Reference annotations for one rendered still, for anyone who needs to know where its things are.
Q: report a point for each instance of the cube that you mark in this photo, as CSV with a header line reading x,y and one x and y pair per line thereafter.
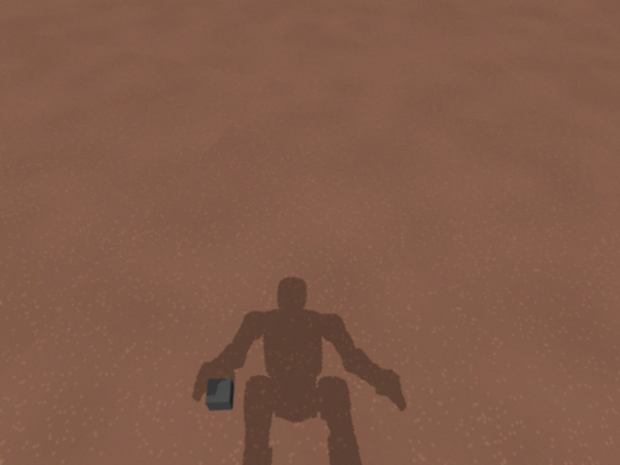
x,y
219,394

